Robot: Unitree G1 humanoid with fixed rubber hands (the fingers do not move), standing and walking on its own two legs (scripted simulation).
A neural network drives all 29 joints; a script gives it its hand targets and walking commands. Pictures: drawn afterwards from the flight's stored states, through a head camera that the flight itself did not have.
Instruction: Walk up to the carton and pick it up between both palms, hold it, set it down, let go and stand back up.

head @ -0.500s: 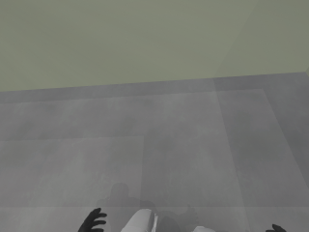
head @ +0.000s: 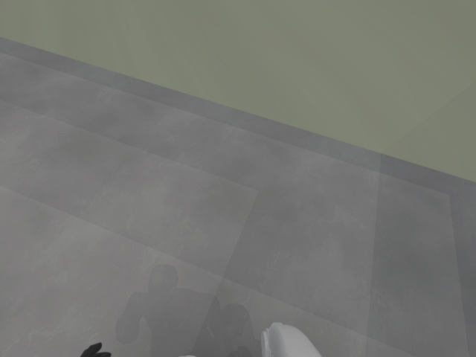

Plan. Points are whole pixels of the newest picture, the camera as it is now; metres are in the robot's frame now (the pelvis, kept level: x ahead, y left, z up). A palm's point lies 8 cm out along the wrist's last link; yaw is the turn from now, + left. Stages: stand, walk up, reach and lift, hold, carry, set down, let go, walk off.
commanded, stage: walk up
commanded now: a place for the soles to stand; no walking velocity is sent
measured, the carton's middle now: out of the picture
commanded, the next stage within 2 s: none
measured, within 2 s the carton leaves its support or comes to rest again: neither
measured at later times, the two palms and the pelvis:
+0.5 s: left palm out of the picture -0.14 +0.29 -0.11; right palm out of the picture +0.06 -0.22 -0.12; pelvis -0.13 +0.00 +0.00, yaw +27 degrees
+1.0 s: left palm out of the picture -0.43 +0.23 -0.11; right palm out of the picture +0.03 -0.08 -0.11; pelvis -0.24 +0.03 +0.01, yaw +56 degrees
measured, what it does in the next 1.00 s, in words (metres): walks backwards, turning left: right foot, then left foot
